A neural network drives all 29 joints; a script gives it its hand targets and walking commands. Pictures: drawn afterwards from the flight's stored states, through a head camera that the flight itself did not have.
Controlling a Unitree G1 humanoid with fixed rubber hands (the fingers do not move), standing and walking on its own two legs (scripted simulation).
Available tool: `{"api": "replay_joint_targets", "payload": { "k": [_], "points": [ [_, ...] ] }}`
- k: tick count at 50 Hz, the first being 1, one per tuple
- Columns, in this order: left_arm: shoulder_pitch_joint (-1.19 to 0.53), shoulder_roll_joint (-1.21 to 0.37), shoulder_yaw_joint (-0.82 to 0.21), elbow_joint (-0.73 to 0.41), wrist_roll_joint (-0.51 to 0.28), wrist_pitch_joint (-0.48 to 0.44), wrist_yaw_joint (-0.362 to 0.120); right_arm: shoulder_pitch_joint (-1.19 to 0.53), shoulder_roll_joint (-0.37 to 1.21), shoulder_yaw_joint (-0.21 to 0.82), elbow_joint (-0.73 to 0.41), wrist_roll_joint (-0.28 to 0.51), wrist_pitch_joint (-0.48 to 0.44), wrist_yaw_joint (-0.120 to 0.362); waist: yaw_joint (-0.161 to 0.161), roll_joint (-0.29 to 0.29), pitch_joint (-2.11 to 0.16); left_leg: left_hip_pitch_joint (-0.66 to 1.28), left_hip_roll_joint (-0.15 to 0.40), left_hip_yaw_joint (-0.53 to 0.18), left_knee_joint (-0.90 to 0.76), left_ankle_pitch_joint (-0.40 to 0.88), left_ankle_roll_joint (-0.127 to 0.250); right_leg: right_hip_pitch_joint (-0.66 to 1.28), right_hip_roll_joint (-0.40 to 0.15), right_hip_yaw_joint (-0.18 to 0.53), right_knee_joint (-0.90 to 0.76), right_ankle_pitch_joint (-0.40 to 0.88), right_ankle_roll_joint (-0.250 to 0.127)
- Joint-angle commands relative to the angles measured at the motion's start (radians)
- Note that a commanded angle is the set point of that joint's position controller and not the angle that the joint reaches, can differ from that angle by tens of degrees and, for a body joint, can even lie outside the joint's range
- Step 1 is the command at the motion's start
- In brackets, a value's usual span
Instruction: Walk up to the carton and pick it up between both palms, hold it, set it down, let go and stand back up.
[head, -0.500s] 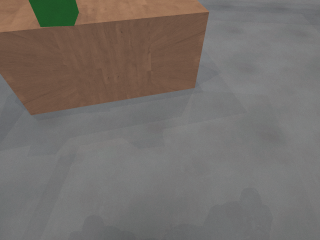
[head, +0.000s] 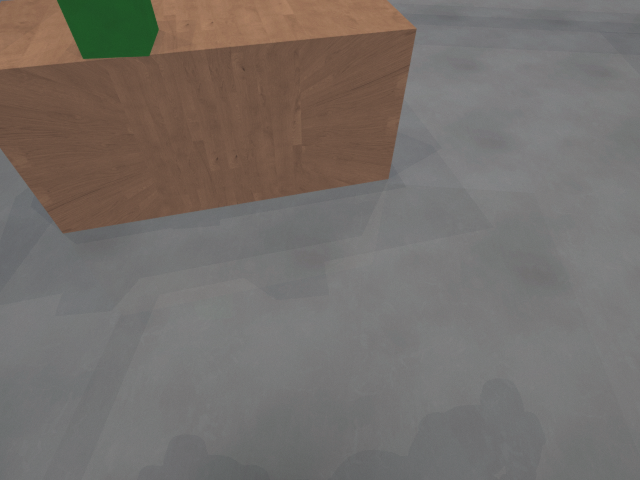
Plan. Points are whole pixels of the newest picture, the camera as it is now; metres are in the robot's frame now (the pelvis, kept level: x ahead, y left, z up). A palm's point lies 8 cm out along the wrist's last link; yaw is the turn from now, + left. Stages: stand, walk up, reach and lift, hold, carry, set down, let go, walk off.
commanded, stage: stand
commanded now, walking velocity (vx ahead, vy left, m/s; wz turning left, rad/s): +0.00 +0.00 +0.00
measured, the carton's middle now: (108, 0) +1.40 +0.65 +0.04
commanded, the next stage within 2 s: walk up in 0.54 s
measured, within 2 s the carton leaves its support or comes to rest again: neither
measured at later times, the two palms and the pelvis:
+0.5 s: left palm out of the picture -0.04 +0.19 -0.15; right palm out of the picture -0.04 -0.20 -0.15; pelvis -0.01 +0.00 +0.00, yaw +0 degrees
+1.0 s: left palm out of the picture -0.05 +0.31 -0.14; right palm out of the picture +0.13 -0.18 -0.12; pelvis +0.01 +0.06 +0.00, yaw +10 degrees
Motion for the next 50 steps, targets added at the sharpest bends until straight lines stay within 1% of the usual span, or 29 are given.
{"api": "replay_joint_targets", "payload": {
  "k": [1, 15, 36, 37, 38, 39, 40, 41, 42, 43, 44, 45, 46, 47, 48, 49, 50],
  "points": [
    [0.067, 0.076, 0.01, -0.006, 0.0, -0.008, 0.006, 0.071, -0.076, -0.01, -0.003, 0.0, -0.008, -0.006, 0.0, 0.001, 0.048, -0.032, 0.066, -0.07, -0.09, 0.098, 0.031, -0.028, -0.071, 0.069, -0.093, 0.098, -0.03],
    [0.087, 0.06, 0.002, 0.015, 0.0, -0.006, 0.008, 0.085, -0.06, -0.003, 0.025, 0.0, -0.004, -0.007, 0.0, 0.001, 0.061, -0.046, 0.065, -0.072, -0.1, 0.06, 0.029, -0.045, -0.07, 0.072, -0.106, 0.057, -0.028],
    [0.115, 0.055, -0.004, 0.014, -0.001, -0.007, 0.005, 0.109, -0.054, 0.004, 0.028, 0.001, -0.006, -0.004, 0.0, 0.001, 0.064, -0.064, 0.067, -0.075, -0.107, 0.033, 0.029, -0.063, -0.071, 0.077, -0.114, 0.028, -0.028],
    [0.198, 0.318, 0.084, -0.043, -0.011, -0.007, 0.033, -0.046, -0.193, -0.051, -0.071, 0.022, 0.02, 0.038, 0.122, 0.046, 0.006, -0.536, -0.026, -0.033, 0.199, -0.481, 0.03, 0.279, -0.296, 0.286, -0.153, -0.561, -0.086],
    [0.252, 0.409, 0.12, -0.017, -0.01, 0.0, 0.048, -0.292, -0.148, -0.038, -0.213, -0.017, 0.03, 0.069, 0.174, -0.149, 0.08, -0.766, 0.046, 0.024, 0.539, -0.233, -0.017, 0.255, -0.562, 0.546, -0.312, -0.693, -0.136],
    [0.204, 0.319, 0.107, -0.02, 0.007, -0.003, 0.052, -0.361, -0.14, -0.041, -0.268, -0.055, 0.031, 0.086, 0.123, -0.09, 0.105, -0.763, 0.112, -0.063, 0.624, -0.096, -0.023, 0.129, -0.561, 0.533, -0.301, -0.604, -0.125],
    [0.156, 0.244, 0.097, -0.031, 0.006, -0.013, 0.05, -0.308, -0.117, -0.045, -0.263, -0.058, 0.029, 0.097, 0.061, -0.077, 0.081, -0.707, 0.11, -0.079, 0.68, -0.014, -0.031, 0.058, -0.487, 0.411, -0.291, -0.481, -0.075],
    [0.118, 0.219, 0.096, -0.047, 0.003, -0.028, 0.048, -0.2, -0.11, -0.052, -0.239, -0.056, 0.023, 0.099, 0.013, -0.117, 0.005, -0.624, 0.107, -0.074, 0.724, 0.014, -0.035, 0.04, -0.432, 0.309, -0.28, -0.4, -0.036],
    [0.092, 0.205, 0.092, -0.061, 0.007, -0.038, 0.049, -0.129, -0.106, -0.056, -0.224, -0.057, 0.021, 0.102, -0.016, -0.151, -0.031, -0.547, 0.102, -0.053, 0.785, 0.033, -0.04, -0.019, -0.393, 0.216, -0.277, -0.354, -0.02],
    [0.055, 0.207, 0.091, -0.08, 0.011, -0.047, 0.049, -0.093, -0.104, -0.058, -0.219, -0.05, 0.023, 0.107, -0.041, -0.165, -0.028, -0.482, 0.098, -0.028, 0.794, 0.053, -0.045, -0.096, -0.362, 0.126, -0.286, -0.327, -0.005],
    [0.017, 0.217, 0.092, -0.098, 0.019, -0.052, 0.044, -0.077, -0.095, -0.056, -0.225, -0.034, 0.026, 0.11, -0.057, -0.197, -0.004, -0.438, 0.102, -0.01, 0.739, 0.061, -0.049, -0.164, -0.349, 0.061, -0.302, -0.328, 0.006],
    [-0.001, 0.218, 0.093, -0.107, 0.026, -0.057, 0.037, -0.078, -0.088, -0.053, -0.23, -0.022, 0.029, 0.113, -0.061, -0.224, 0.034, -0.409, 0.11, 0.004, 0.656, 0.064, -0.051, -0.206, -0.336, 0.012, -0.319, -0.33, 0.01],
    [-0.002, 0.217, 0.095, -0.11, 0.032, -0.062, 0.031, -0.085, -0.083, -0.049, -0.234, -0.018, 0.033, 0.118, -0.056, -0.241, 0.066, -0.377, 0.113, 0.02, 0.556, 0.058, -0.051, -0.228, -0.324, -0.023, -0.332, -0.332, 0.007],
    [-0.005, 0.224, 0.098, -0.113, 0.035, -0.066, 0.025, -0.082, -0.082, -0.046, -0.234, -0.017, 0.036, 0.122, -0.054, -0.245, 0.078, -0.313, 0.112, 0.041, 0.447, 0.039, -0.044, -0.242, -0.312, -0.051, -0.339, -0.328, 0.003],
    [-0.017, 0.194, 0.087, -0.106, 0.036, -0.073, 0.012, -0.022, -0.1, -0.048, -0.215, -0.013, 0.028, 0.12, -0.07, -0.333, 0.04, -0.169, 0.098, 0.101, 0.382, -0.007, -0.042, -0.27, -0.246, -0.107, -0.357, -0.377, 0.004],
    [-0.005, 0.228, 0.096, -0.099, 0.044, -0.077, 0.005, 0.014, -0.134, -0.059, -0.201, -0.015, 0.025, 0.113, -0.072, -0.312, 0.037, -0.094, 0.07, 0.16, 0.362, -0.083, -0.039, -0.272, -0.244, -0.12, -0.328, -0.411, -0.02],
    [0.011, 0.256, 0.102, -0.091, 0.048, -0.078, -0.001, 0.031, -0.145, -0.064, -0.196, -0.019, 0.021, 0.103, -0.072, -0.253, 0.044, -0.051, 0.065, 0.194, 0.32, -0.142, -0.032, -0.262, -0.26, -0.12, -0.275, -0.46, -0.045]
  ]
}}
